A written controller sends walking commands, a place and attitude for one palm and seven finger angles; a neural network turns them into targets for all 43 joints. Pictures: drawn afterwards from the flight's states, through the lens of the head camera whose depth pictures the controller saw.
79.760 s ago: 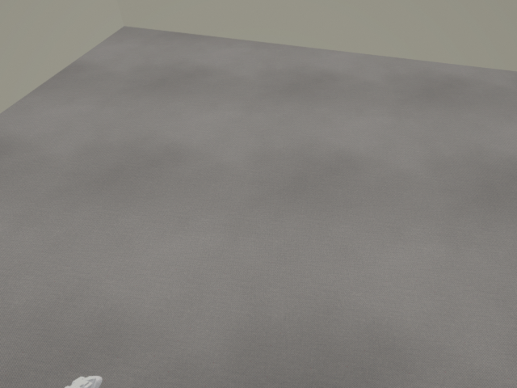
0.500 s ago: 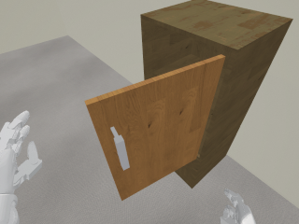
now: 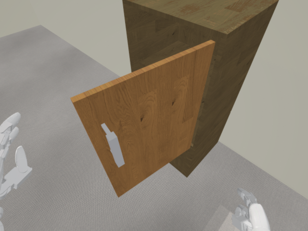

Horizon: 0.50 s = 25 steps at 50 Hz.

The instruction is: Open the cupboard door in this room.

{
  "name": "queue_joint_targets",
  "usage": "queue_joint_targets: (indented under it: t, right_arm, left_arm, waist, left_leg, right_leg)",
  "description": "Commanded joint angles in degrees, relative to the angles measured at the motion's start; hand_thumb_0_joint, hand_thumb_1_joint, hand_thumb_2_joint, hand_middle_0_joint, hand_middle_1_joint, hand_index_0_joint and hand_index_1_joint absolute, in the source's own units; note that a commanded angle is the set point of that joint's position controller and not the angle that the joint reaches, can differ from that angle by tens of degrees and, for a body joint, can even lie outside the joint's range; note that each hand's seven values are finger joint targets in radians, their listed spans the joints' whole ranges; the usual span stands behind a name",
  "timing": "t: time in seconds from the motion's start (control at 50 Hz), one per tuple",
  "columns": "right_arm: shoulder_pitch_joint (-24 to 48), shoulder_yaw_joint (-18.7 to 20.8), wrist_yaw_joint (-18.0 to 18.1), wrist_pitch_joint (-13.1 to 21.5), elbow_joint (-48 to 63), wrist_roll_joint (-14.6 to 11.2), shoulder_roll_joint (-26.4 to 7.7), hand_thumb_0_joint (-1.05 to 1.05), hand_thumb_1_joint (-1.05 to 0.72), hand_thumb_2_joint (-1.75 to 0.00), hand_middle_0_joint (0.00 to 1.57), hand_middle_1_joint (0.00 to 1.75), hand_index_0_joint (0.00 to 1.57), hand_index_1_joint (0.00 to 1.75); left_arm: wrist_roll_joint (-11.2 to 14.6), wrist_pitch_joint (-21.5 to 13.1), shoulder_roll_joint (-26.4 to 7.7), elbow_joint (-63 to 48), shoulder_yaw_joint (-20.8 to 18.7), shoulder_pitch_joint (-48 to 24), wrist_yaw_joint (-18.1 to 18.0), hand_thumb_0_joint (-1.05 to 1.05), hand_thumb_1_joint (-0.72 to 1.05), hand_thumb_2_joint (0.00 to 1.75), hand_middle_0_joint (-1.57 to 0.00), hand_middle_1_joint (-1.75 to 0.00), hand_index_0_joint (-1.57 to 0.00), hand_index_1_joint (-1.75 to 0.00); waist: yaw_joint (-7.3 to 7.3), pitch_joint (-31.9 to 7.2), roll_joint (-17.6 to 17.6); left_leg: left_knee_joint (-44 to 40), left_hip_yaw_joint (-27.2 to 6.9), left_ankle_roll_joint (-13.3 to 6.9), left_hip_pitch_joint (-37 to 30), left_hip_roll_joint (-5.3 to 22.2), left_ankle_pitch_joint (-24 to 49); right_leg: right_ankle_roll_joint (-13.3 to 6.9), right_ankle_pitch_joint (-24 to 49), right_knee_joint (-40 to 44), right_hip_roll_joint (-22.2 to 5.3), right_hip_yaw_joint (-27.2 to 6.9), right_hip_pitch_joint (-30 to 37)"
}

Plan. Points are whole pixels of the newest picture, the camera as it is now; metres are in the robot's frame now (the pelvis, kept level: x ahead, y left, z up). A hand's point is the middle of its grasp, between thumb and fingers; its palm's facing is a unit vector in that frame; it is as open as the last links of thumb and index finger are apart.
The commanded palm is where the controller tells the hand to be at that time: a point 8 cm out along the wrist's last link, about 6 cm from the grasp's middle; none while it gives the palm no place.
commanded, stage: step back with the hand held close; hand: left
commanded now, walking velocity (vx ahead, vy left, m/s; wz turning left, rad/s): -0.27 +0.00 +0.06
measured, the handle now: (112, 145) +0.33 +0.14 +0.04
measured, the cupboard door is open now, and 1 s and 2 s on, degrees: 80 80 80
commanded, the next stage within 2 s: stop stepping back and stand still in 0.96 s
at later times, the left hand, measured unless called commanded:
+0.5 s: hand out of the picture +0.10 +0.29 +0.15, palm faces +0.50 -0.75 -0.44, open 7.4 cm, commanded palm +0.03 +0.33 +0.17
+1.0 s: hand out of the picture +0.00 +0.31 +0.16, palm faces +0.42 -0.77 -0.49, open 7.4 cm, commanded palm -0.08 +0.34 +0.17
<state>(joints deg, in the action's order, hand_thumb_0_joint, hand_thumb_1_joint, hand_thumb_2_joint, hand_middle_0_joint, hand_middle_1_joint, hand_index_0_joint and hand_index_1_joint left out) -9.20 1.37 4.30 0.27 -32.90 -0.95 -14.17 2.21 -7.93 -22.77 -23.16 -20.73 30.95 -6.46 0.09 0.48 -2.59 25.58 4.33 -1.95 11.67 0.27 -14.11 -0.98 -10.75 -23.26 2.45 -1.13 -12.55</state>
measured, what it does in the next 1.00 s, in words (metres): walks backwards: right foot, then left foot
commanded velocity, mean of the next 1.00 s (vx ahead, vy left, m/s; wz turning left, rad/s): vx -0.34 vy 0.00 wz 0.00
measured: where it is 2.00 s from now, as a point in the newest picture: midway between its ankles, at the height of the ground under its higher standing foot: outside the picture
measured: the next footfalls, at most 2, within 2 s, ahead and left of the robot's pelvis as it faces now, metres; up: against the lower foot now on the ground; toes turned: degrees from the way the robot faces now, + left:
right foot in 0.66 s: -0.05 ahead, -0.10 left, +0.00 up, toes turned +10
left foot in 0.90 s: -0.12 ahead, +0.14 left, +0.00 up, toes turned +5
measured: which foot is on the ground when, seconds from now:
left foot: down 0.00-0.72, up 0.74-0.88, down 0.90-1.00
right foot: down 0.00-0.52, up 0.54-0.64, down 0.66-0.90, up 0.92-1.00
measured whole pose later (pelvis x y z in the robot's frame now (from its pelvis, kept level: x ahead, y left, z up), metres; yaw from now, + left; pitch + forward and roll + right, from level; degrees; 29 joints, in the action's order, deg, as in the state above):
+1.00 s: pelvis -0.21 +0.03 -0.01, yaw +3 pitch +1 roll -1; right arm -6.6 1.8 3.1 7.7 -34.5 0.9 -9.4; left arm 2.2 -12.9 -28.0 -32.7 -27.5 30.0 -7.8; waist -0.1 4.0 4.5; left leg 32.6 1.8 -1.7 21.3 1.1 -12.5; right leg 1.8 -25.4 -52.7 4.4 -4.4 -28.4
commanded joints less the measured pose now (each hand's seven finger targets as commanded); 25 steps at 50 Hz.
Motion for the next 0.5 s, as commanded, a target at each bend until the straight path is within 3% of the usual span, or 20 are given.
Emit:
queue_joint_targets:
  t: [0.0,0.06,0.12,0.2,0.24,0.3,0.4,0.44,0.48]
  right_arm:
    - [5.1,2.0,0.7,1.8,10.4,-0.3,-5.6,0.0,-0.9,-0.9,0.2,0.3,0.2,0.3]
    - [4.8,2.0,0.9,1.9,10.8,-0.1,-5.8,0.0,-0.9,-0.9,0.2,0.3,0.2,0.3]
    - [4.8,2.1,0.9,2.5,10.9,0.1,-6.4,0.0,-0.9,-0.9,0.2,0.3,0.2,0.3]
    - [3.5,2.0,0.8,4.0,11.2,0.1,-7.0,0.0,-0.9,-0.9,0.2,0.3,0.2,0.3]
    - [2.9,2.1,1.0,4.7,10.9,0.3,-7.0,0.0,-0.9,-0.9,0.2,0.3,0.2,0.3]
    - [2.0,2.2,1.0,5.8,10.6,0.4,-7.3,0.0,-0.9,-0.9,0.2,0.3,0.2,0.3]
    - [1.4,2.0,0.9,7.2,9.6,0.8,-6.9,0.0,-0.9,-0.9,0.2,0.3,0.2,0.3]
    - [1.4,1.8,0.9,7.7,9.3,0.9,-6.6,0.0,-0.9,-0.9,0.2,0.3,0.2,0.3]
    - [1.7,1.8,0.8,8.1,9.3,0.9,-6.7,0.0,-0.9,-0.9,0.2,0.3,0.2,0.3]
  left_arm:
    - [0.4,-3.9,-12.4,-14.5,-10.8,0.2,-2.7,0.0,0.9,0.9,-0.2,-0.3,-0.2,-0.3]
    - [0.1,-4.2,-12.5,-15.6,-11.4,1.3,-3.1,0.0,0.9,0.9,-0.2,-0.3,-0.2,-0.3]
    - [-0.2,-4.7,-11.8,-15.6,-11.3,1.2,-3.2,0.0,0.9,0.9,-0.2,-0.3,-0.2,-0.3]
    - [-1.3,-5.8,-10.2,-15.5,-10.7,-1.2,-3.3,0.0,0.9,0.9,-0.2,-0.3,-0.2,-0.3]
    - [-1.9,-6.3,-9.9,-15.1,-10.7,-2.7,-3.3,0.0,0.9,0.9,-0.2,-0.3,-0.2,-0.3]
    - [-2.5,-7.1,-9.6,-15.7,-10.6,-5.7,-3.3,0.0,0.9,0.9,-0.2,-0.3,-0.2,-0.3]
    - [-2.7,-8.1,-9.7,-16.6,-10.5,-8.3,-3.8,0.0,0.9,0.9,-0.2,-0.3,-0.2,-0.3]
    - [-2.7,-8.8,-10.1,-17.6,-11.0,-8.0,-4.0,0.0,0.9,0.9,-0.2,-0.3,-0.2,-0.3]
    - [-2.7,-9.4,-10.7,-18.9,-12.4,-6.8,-4.2,0.0,0.9,0.9,-0.2,-0.3,-0.2,-0.3]
  waist:
    - [0.49,-10.7,1.2]
    - [0.66,-10.4,-1.4]
    - [0.83,-7.6,-4.0]
    - [0.26,-3.4,-4.2]
    - [0.08,-2.3,-2.8]
    - [-0.39,-1.7,-0.4]
    - [-0.86,-0.8,1.7]
    - [-0.77,-1.6,-0.4]
    - [-0.4,-3.6,-4.9]
  left_leg:
    - [-1.1,-5.0,0.0,0.4,4.7,18.4]
    - [-2.7,-6.4,-0.4,4.4,5.4,15.2]
    - [-5.8,-8.2,-1.9,12.1,6.8,5.5]
    - [-9.8,-10.7,-3.9,25.7,8.8,-15.4]
    - [-9.9,-11.9,-4.6,30.0,9.2,-21.9]
    - [-7.1,-11.8,-4.8,30.9,8.4,-26.7]
    - [-2.3,-11.8,-3.8,26.6,6.3,-27.2]
    - [-4.1,-13.2,-3.9,26.4,7.1,-27.6]
    - [-8.2,-15.8,-4.8,29.8,9.7,-29.3]
  right_leg:
    - [0.4,25.6,-2.1,-6.2,-5.1,6.1]
    - [0.6,21.5,-4.1,-5.2,-4.6,7.4]
    - [1.1,14.4,-6.5,-3.8,-4.1,9.1]
    - [1.5,6.5,-11.9,-2.5,-4.1,12.3]
    - [1.6,4.1,-13.0,-2.5,-4.6,13.2]
    - [1.2,-2.2,-12.3,-3.3,-6.5,9.8]
    - [-0.2,-11.6,-7.7,-4.9,-9.5,0.4]
    - [-0.1,-10.5,-9.8,-4.1,-8.4,0.7]
    - [0.7,-5.0,-17.0,-1.7,-5.7,5.7]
